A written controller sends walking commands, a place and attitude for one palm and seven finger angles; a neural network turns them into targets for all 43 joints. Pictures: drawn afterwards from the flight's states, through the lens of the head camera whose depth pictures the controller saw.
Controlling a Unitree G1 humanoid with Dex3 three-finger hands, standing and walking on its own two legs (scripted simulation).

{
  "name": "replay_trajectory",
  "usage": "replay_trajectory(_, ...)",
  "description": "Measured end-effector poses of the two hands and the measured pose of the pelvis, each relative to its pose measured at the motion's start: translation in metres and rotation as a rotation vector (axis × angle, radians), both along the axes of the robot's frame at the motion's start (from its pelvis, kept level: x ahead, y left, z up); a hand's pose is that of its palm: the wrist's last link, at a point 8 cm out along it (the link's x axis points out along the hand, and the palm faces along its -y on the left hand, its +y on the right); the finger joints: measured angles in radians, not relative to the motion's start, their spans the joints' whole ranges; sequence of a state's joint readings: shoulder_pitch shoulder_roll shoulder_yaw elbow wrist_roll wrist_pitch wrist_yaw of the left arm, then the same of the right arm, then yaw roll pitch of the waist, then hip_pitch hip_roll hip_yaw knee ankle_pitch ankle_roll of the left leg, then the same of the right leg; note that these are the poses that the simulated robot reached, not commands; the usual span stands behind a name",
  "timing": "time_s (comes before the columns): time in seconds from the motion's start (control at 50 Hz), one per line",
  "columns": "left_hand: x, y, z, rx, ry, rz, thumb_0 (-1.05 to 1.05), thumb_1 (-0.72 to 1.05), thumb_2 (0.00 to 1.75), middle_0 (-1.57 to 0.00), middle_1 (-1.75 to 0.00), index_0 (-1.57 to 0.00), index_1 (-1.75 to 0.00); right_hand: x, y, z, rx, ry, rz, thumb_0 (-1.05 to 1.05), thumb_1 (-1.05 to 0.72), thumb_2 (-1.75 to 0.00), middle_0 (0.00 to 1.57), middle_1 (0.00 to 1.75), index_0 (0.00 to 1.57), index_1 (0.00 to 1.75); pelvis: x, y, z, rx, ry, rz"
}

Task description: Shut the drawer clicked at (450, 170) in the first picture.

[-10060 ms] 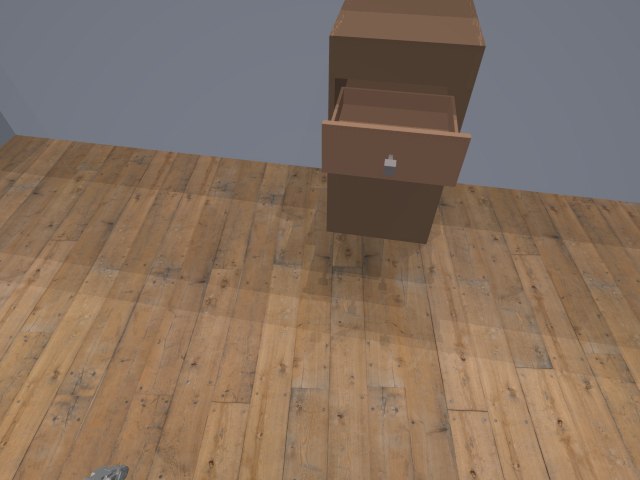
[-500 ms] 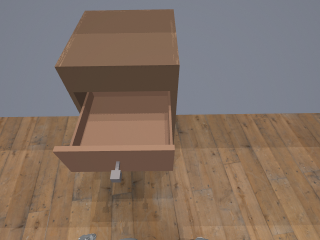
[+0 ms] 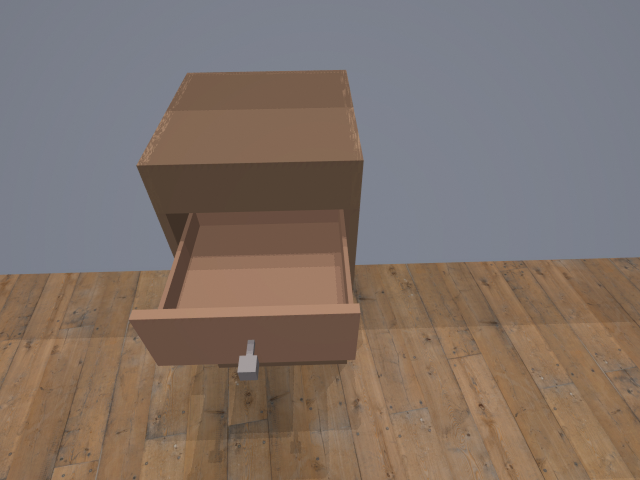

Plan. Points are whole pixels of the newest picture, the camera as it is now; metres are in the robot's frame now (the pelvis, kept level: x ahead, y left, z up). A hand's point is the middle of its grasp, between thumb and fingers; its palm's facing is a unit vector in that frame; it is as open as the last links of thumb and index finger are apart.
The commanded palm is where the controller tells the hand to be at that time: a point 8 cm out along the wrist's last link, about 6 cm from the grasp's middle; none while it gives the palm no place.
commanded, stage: look again from close up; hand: left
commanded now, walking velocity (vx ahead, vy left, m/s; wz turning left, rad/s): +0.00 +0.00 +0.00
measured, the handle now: (249, 359) +0.35 +0.15 -0.15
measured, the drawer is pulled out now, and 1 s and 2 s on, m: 0.26 0.26 0.26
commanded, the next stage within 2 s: raise the hand and make a fist in 0.58 s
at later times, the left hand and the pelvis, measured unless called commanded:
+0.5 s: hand out of the picture +0.04 +0.15 -0.16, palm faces +0.02 -0.97 -0.24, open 7.3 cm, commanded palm none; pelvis +0.03 -0.02 +0.01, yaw +1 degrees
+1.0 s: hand (234, 422) +0.20 +0.12 -0.01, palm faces +0.04 -1.00 +0.05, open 6.5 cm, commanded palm +0.13 +0.19 -0.06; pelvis -0.01 -0.02 -0.06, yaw +2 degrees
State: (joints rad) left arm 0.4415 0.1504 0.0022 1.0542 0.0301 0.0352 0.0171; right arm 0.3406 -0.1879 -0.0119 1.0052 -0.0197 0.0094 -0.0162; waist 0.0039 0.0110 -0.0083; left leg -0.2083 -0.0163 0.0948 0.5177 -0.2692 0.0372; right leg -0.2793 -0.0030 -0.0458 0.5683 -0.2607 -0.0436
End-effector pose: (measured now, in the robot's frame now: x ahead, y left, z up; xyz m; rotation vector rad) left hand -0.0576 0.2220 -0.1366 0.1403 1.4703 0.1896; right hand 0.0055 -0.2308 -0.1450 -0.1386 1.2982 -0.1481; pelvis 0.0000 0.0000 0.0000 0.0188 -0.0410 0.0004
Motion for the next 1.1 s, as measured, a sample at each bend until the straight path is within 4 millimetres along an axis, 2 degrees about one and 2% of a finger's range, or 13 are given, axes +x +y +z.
replay_trajectory(0.08, 0.020, -0.011, 0.002, -0.016, -0.042, -0.010, 0.01, 0.91, 0.90, -0.20, -0.30, -0.20, -0.29, -0.021, 0.002, -0.001, 0.015, 0.085, -0.013, 0.00, -0.91, -0.90, 0.20, 0.30, 0.19, 0.30, 0.005, -0.002, 0.003, 0.001, 0.006, 0.004)
replay_trajectory(0.16, 0.046, -0.022, 0.004, -0.027, -0.087, -0.026, 0.01, 0.91, 0.90, -0.20, -0.30, -0.20, -0.29, -0.030, 0.006, -0.001, 0.036, 0.130, -0.023, 0.00, -0.91, -0.90, 0.20, 0.30, 0.19, 0.30, 0.011, -0.006, 0.005, 0.001, 0.012, 0.007)
replay_trajectory(0.36, 0.080, -0.019, 0.008, 0.018, -0.111, -0.057, 0.03, 0.93, 0.90, -0.20, -0.30, -0.21, -0.29, -0.020, 0.014, -0.003, 0.082, 0.140, -0.032, 0.00, -0.91, -0.90, 0.20, 0.30, 0.19, 0.30, 0.024, -0.018, 0.008, 0.000, 0.008, 0.008)
replay_trajectory(0.5, 0.089, -0.021, 0.011, 0.032, -0.127, -0.051, 0.02, 0.93, 0.90, -0.20, -0.30, -0.20, -0.29, -0.001, 0.007, -0.004, 0.080, 0.112, -0.014, 0.00, -0.91, -0.90, 0.20, 0.30, 0.19, 0.30, 0.027, -0.023, 0.009, 0.000, 0.005, 0.012)
replay_trajectory(0.7, 0.079, -0.030, 0.010, 0.024, -0.115, -0.035, 0.01, 0.92, 0.90, -0.20, -0.30, -0.20, -0.29, 0.017, -0.012, 0.000, 0.044, 0.078, 0.010, 0.00, -0.91, -0.90, 0.20, 0.30, 0.19, 0.30, 0.027, -0.028, 0.010, -0.005, 0.006, 0.016)
replay_trajectory(0.74, 0.097, -0.021, 0.024, 0.047, -0.267, 0.041, 0.03, 0.95, 0.90, -0.20, -0.30, -0.21, -0.30, 0.029, -0.019, 0.005, 0.012, -0.020, 0.009, 0.00, -0.91, -0.90, 0.20, 0.30, 0.20, 0.30, 0.024, -0.028, 0.007, -0.008, 0.008, 0.002)
replay_trajectory(0.82, 0.166, -0.011, 0.088, 0.101, -0.772, 0.066, 0.04, 0.95, 0.90, -0.22, -0.32, -0.23, -0.32, 0.076, -0.035, 0.019, -0.051, -0.321, 0.033, 0.01, -0.91, -0.90, 0.20, 0.30, 0.20, 0.30, 0.014, -0.024, 0.001, -0.004, 0.030, 0.040)
replay_trajectory(0.88, 0.213, -0.014, 0.121, 0.054, -1.125, 0.021, 0.03, 0.94, 0.90, -0.26, -0.36, -0.26, -0.36, 0.118, -0.047, 0.032, -0.091, -0.524, 0.087, 0.01, -0.91, -0.90, 0.20, 0.30, 0.20, 0.30, 0.003, -0.022, -0.013, -0.002, 0.097, 0.051)
replay_trajectory(0.92, 0.231, -0.024, 0.133, -0.014, -1.339, -0.022, 0.03, 0.93, 0.90, -0.28, -0.39, -0.29, -0.39, 0.145, -0.052, 0.041, -0.111, -0.648, 0.121, 0.01, -0.91, -0.90, 0.20, 0.30, 0.19, 0.30, -0.003, -0.021, -0.027, 0.004, 0.151, 0.040)
replay_trajectory(0.96, 0.236, -0.036, 0.135, -0.086, -1.513, -0.083, 0.02, 0.93, 0.90, -0.31, -0.43, -0.32, -0.43, 0.169, -0.054, 0.048, -0.125, -0.755, 0.156, 0.01, -0.91, -0.90, 0.20, 0.30, 0.19, 0.30, -0.008, -0.021, -0.044, 0.009, 0.196, 0.031)
replay_trajectory(1.0, 0.231, -0.048, 0.124, -0.140, -1.581, -0.132, 0.01, 0.92, 0.90, -0.35, -0.47, -0.36, -0.47, 0.190, -0.052, 0.051, -0.131, -0.832, 0.185, 0.01, -0.91, -0.90, 0.20, 0.30, 0.19, 0.30, -0.011, -0.021, -0.060, 0.011, 0.225, 0.028)
replay_trajectory(1.06, 0.215, -0.057, 0.091, -0.193, -1.489, -0.130, 0.01, 0.91, 0.90, -0.41, -0.53, -0.42, -0.53, 0.216, -0.039, 0.051, -0.123, -0.893, 0.216, 0.01, -0.91, -0.90, 0.20, 0.30, 0.19, 0.30, -0.014, -0.019, -0.080, 0.009, 0.248, 0.035)
replay_trajectory(1.1, 0.202, -0.055, 0.070, -0.180, -1.393, -0.098, 0.01, 0.91, 0.90, -0.45, -0.57, -0.46, -0.57, 0.227, -0.026, 0.047, -0.106, -0.907, 0.238, 0.01, -0.91, -0.90, 0.20, 0.30, 0.19, 0.30, -0.015, -0.018, -0.089, 0.002, 0.260, 0.043)
